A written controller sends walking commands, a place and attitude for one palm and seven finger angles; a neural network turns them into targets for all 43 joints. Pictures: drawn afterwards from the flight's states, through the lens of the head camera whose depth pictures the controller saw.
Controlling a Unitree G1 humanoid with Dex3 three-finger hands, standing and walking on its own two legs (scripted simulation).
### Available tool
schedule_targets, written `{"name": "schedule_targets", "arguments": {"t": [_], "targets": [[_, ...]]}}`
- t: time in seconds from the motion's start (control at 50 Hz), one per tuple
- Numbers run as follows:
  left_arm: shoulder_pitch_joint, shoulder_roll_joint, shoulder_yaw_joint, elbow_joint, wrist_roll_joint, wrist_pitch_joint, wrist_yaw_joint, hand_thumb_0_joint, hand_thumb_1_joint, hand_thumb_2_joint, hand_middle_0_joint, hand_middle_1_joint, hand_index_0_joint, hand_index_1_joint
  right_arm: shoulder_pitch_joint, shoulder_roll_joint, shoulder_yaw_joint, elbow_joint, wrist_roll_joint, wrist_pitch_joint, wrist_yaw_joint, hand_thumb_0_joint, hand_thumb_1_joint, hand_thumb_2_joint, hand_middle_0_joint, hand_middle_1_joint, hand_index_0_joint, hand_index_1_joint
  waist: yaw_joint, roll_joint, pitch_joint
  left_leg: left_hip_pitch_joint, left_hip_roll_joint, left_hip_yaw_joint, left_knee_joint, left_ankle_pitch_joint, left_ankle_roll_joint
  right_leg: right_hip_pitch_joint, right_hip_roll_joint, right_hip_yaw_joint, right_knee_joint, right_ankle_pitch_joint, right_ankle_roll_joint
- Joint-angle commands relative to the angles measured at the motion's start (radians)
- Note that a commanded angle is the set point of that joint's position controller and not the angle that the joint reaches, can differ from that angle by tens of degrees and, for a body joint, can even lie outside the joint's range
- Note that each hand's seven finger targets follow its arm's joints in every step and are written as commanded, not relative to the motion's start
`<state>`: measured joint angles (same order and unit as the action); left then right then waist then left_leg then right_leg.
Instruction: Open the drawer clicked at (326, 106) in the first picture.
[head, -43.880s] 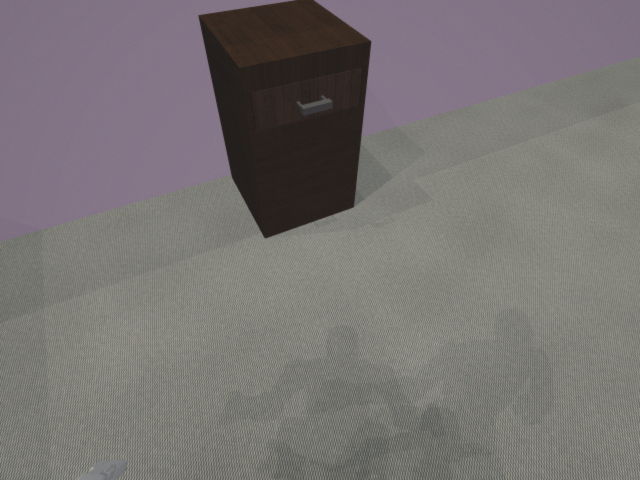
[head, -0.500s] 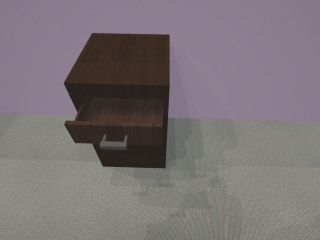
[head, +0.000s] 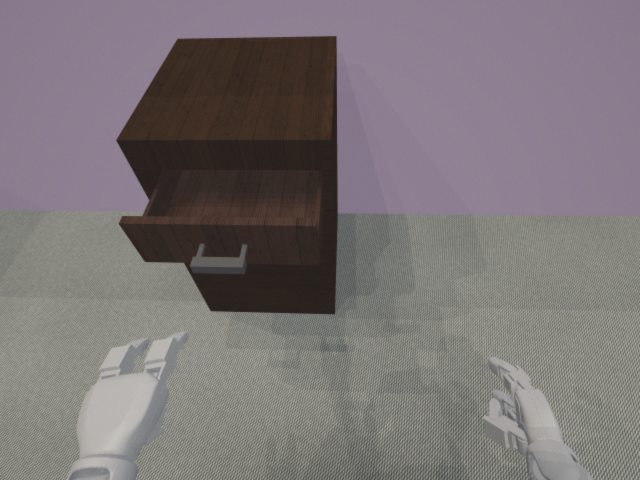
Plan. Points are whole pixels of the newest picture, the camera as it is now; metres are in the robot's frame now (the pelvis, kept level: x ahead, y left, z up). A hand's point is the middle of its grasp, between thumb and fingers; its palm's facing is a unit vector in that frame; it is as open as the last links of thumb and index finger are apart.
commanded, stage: raise the hand with hooked fingers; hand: left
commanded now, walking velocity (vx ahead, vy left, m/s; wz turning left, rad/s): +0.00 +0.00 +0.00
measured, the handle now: (221, 256) +0.52 +0.27 -0.15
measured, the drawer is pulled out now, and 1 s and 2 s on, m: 0.15 0.15 0.15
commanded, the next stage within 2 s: move the hooked fingers above the handle in 1.56 s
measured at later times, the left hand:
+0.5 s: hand (129, 380) +0.22 +0.26 +0.02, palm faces -0.03 -0.09 -1.00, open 11.0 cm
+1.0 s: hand (91, 311) +0.27 +0.30 +0.08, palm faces +0.06 -0.07 -1.00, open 13.6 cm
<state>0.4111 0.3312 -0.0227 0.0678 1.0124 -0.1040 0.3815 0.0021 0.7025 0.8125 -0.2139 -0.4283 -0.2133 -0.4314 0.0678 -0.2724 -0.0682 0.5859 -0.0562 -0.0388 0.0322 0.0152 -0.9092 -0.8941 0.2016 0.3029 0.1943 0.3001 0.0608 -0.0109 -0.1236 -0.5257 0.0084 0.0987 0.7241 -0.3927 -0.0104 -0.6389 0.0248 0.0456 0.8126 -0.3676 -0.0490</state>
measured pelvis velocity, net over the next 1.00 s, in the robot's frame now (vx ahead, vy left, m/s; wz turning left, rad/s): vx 0.00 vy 0.04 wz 0.06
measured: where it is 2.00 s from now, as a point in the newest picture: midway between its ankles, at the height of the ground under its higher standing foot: outside the picture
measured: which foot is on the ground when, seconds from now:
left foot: down 0.00-1.00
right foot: down 0.00-1.00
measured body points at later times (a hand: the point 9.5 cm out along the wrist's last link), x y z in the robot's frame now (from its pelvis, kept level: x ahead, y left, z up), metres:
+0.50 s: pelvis -0.02 +0.00 +0.01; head +0.03 -0.03 +0.45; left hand +0.21 +0.26 +0.07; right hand +0.16 -0.20 -0.12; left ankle -0.03 +0.13 -0.71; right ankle +0.01 -0.08 -0.71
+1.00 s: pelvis +0.00 +0.04 +0.02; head +0.02 +0.02 +0.47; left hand +0.26 +0.30 +0.13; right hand +0.23 -0.15 -0.07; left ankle -0.03 +0.13 -0.71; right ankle +0.01 -0.08 -0.71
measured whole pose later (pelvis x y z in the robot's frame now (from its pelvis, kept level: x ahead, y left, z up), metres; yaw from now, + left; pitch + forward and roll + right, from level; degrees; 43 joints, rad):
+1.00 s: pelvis +0.00 +0.04 +0.02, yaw +3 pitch +3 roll +0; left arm 0.00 0.42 -0.08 0.07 0.99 0.05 0.18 0.00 -0.43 0.33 -0.32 -1.16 -0.32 -1.16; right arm 0.09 -0.21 0.00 0.60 -0.01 0.10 -0.02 0.01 -0.90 -0.89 0.20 0.30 0.20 0.30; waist 0.09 0.06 -0.03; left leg -0.29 -0.04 0.04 0.56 -0.32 0.04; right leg -0.34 -0.02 0.00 0.58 -0.28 0.01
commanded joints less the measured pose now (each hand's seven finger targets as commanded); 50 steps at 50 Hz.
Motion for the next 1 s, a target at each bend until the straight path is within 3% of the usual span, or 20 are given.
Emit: {"name": "schedule_targets", "arguments": {"t": [0.0, 0.04, 0.1, 0.14, 0.18, 0.22, 0.26, 0.3, 0.36, 0.4, 0.5, 0.54, 0.6, 0.64, 0.72, 0.82, 0.88, 0.98], "targets": [[0.001, 0.232, 0.209, -0.194, 0.134, -0.082, 0.154, 0.000, 0.480, 0.720, -0.230, -0.570, -0.230, -0.570, -0.074, -0.052, -0.007, -0.172, -0.029, 0.036, -0.002, 0.000, -0.900, -0.900, 0.200, 0.300, 0.200, 0.300, 0.067, -0.046, -0.187, -0.129, -0.085, -0.074, 0.105, 0.161, 0.037, 0.115, -0.028, 0.153, -0.043, 0.241, -0.019], [-0.149, 0.207, 0.195, -0.242, 0.114, -0.090, 0.206, 0.000, 0.433, 0.700, -0.233, -0.600, -0.233, -0.600, -0.070, -0.043, -0.015, -0.186, -0.031, 0.047, -0.016, 0.000, -0.900, -0.900, 0.200, 0.300, 0.200, 0.300, 0.020, -0.009, -0.231, -0.090, -0.088, -0.084, 0.163, 0.122, 0.044, 0.041, -0.035, 0.186, -0.048, 0.143, -0.014], [-0.357, 0.233, 0.171, -0.290, 0.085, -0.083, 0.236, 0.000, 0.363, 0.670, -0.238, -0.645, -0.238, -0.645, -0.074, -0.043, -0.016, -0.174, -0.031, 0.047, -0.040, 0.000, -0.900, -0.900, 0.200, 0.300, 0.200, 0.300, -0.044, 0.011, -0.253, -0.076, -0.084, -0.099, 0.220, 0.070, 0.052, -0.019, -0.034, 0.194, -0.066, 0.039, -0.006], [-0.340, 0.223, 0.137, -0.254, 0.069, -0.046, 0.219, 0.000, 0.317, 0.650, -0.242, -0.675, -0.242, -0.675, -0.076, -0.044, -0.014, -0.174, -0.027, 0.045, -0.051, 0.000, -0.900, -0.900, 0.200, 0.300, 0.200, 0.300, -0.050, 0.021, -0.271, -0.078, -0.083, -0.091, 0.209, 0.066, 0.054, 0.035, -0.038, 0.182, -0.086, 0.051, 0.002], [-0.360, 0.224, 0.101, -0.237, 0.047, 0.009, 0.178, 0.000, 0.270, 0.630, -0.245, -0.705, -0.245, -0.705, -0.092, -0.045, 0.000, -0.171, -0.017, 0.048, -0.063, 0.000, -0.900, -0.900, 0.200, 0.300, 0.200, 0.300, -0.049, 0.026, -0.261, -0.076, -0.078, -0.087, 0.162, 0.065, 0.055, 0.104, -0.038, 0.158, -0.112, 0.069, 0.008], [-0.350, 0.225, 0.087, -0.183, 0.020, 0.072, 0.122, 0.000, 0.223, 0.610, -0.248, -0.735, -0.248, -0.735, -0.105, -0.046, 0.015, -0.164, -0.005, 0.055, -0.075, 0.000, -0.900, -0.900, 0.200, 0.300, 0.200, 0.300, -0.051, -0.019, -0.215, -0.084, -0.077, -0.084, 0.117, 0.050, 0.055, 0.166, -0.042, 0.170, -0.171, 0.046, 0.015], [-0.315, 0.238, 0.087, -0.173, 0.003, 0.113, 0.059, 0.000, 0.177, 0.590, -0.252, -0.765, -0.252, -0.765, -0.107, -0.043, 0.030, -0.167, 0.003, 0.060, -0.085, 0.000, -0.900, -0.900, 0.200, 0.300, 0.200, 0.300, -0.019, -0.034, -0.198, -0.064, -0.069, -0.083, 0.046, 0.069, 0.052, 0.243, -0.043, 0.141, -0.197, 0.069, 0.018], [-0.273, 0.251, 0.109, -0.139, -0.008, 0.134, 0.009, 0.000, 0.130, 0.570, -0.255, -0.795, -0.255, -0.795, -0.111, -0.047, 0.046, -0.165, 0.008, 0.067, -0.090, 0.000, -0.900, -0.900, 0.200, 0.300, 0.200, 0.300, -0.004, -0.045, -0.165, -0.045, -0.061, -0.085, -0.004, 0.081, 0.051, 0.273, -0.039, 0.124, -0.212, 0.087, 0.015], [-0.250, 0.238, 0.107, -0.124, -0.017, 0.110, -0.042, 0.000, 0.060, 0.540, -0.260, -0.840, -0.260, -0.840, -0.085, -0.046, 0.047, -0.154, 0.010, 0.065, -0.091, 0.000, -0.900, -0.900, 0.200, 0.300, 0.200, 0.300, 0.013, -0.059, -0.118, -0.015, -0.054, -0.087, -0.066, 0.106, 0.046, 0.305, -0.038, 0.078, -0.229, 0.107, 0.019], [-0.253, 0.255, 0.142, -0.138, -0.013, 0.083, -0.044, 0.000, 0.013, 0.520, -0.263, -0.870, -0.263, -0.870, -0.082, -0.048, 0.045, -0.156, 0.009, 0.063, -0.087, 0.000, -0.900, -0.900, 0.200, 0.300, 0.200, 0.300, 0.026, -0.052, -0.119, 0.011, -0.050, -0.087, -0.094, 0.120, 0.048, 0.319, -0.035, 0.065, -0.235, 0.115, 0.014], [-0.273, 0.243, 0.157, -0.196, -0.010, 0.029, -0.001, 0.000, -0.103, 0.470, -0.272, -0.945, -0.272, -0.945, -0.050, -0.059, 0.017, -0.148, 0.005, 0.050, -0.071, 0.000, -0.900, -0.900, 0.200, 0.300, 0.200, 0.300, 0.026, 0.010, -0.157, 0.079, -0.050, -0.091, -0.113, 0.203, 0.044, 0.327, -0.029, 0.024, -0.209, 0.219, 0.005], [-0.310, 0.231, 0.142, -0.194, -0.003, 0.032, 0.020, 0.000, -0.150, 0.450, -0.275, -0.975, -0.275, -0.975, -0.040, -0.065, 0.008, -0.138, 0.006, 0.051, -0.065, 0.000, -0.900, -0.900, 0.200, 0.300, 0.200, 0.300, 0.010, 0.033, -0.150, 0.113, -0.046, -0.093, -0.115, 0.215, 0.043, 0.288, -0.022, 0.003, -0.204, 0.210, 0.001], [-0.401, 0.230, 0.122, -0.204, -0.002, 0.053, 0.030, 0.000, -0.220, 0.420, -0.280, -1.020, -0.280, -1.020, -0.042, -0.075, -0.003, -0.132, 0.013, 0.056, -0.063, 0.000, -0.900, -0.900, 0.200, 0.300, 0.200, 0.300, -0.006, 0.018, -0.163, 0.151, -0.038, -0.098, -0.122, 0.242, 0.044, 0.275, -0.017, -0.020, -0.202, 0.216, 0.003], [-0.436, 0.233, 0.105, -0.215, -0.001, 0.067, 0.025, 0.000, -0.267, 0.400, -0.283, -1.050, -0.283, -1.050, -0.036, -0.078, -0.007, -0.127, 0.015, 0.056, -0.063, 0.000, -0.900, -0.900, 0.200, 0.300, 0.200, 0.300, -0.002, 0.040, -0.187, 0.188, -0.035, -0.097, -0.132, 0.261, 0.043, 0.282, -0.018, -0.031, -0.202, 0.221, 0.002], [-0.477, 0.248, 0.088, -0.228, -0.004, 0.105, -0.018, 0.000, -0.360, 0.360, -0.290, -1.110, -0.290, -1.110, -0.048, -0.080, -0.002, -0.123, 0.023, 0.067, -0.060, 0.000, -0.900, -0.900, 0.200, 0.300, 0.200, 0.300, 0.006, 0.077, -0.165, 0.237, -0.023, -0.110, -0.165, 0.337, 0.032, 0.302, -0.016, -0.044, -0.211, 0.251, -0.002], [-0.521, 0.257, 0.074, -0.206, -0.010, 0.148, -0.097, 0.000, -0.477, 0.310, -0.298, -1.185, -0.298, -1.185, -0.053, -0.074, 0.014, -0.123, 0.036, 0.089, -0.060, 0.000, -0.900, -0.900, 0.200, 0.300, 0.200, 0.300, 0.019, 0.047, -0.126, 0.270, -0.014, -0.112, -0.216, 0.410, 0.020, 0.359, -0.012, -0.053, -0.249, 0.289, -0.002], [-0.582, 0.250, 0.050, -0.193, -0.016, 0.156, -0.144, 0.000, -0.500, 0.300, -0.300, -1.200, -0.300, -1.200, -0.051, -0.070, 0.023, -0.124, 0.040, 0.099, -0.061, 0.000, -0.900, -0.900, 0.200, 0.300, 0.200, 0.300, 0.016, 0.041, -0.100, 0.292, -0.012, -0.114, -0.241, 0.422, 0.017, 0.372, -0.011, -0.059, -0.276, 0.291, 0.001], [-0.686, 0.280, 0.055, -0.190, -0.019, 0.141, -0.204, 0.000, -0.500, 0.300, -0.300, -1.200, -0.300, -1.200, -0.046, -0.066, 0.032, -0.116, 0.038, 0.112, -0.062, 0.000, -0.900, -0.900, 0.200, 0.300, 0.200, 0.300, 0.014, 0.050, -0.121, 0.339, -0.016, -0.112, -0.259, 0.457, 0.014, 0.412, -0.009, -0.062, -0.309, 0.316, 0.001]]}}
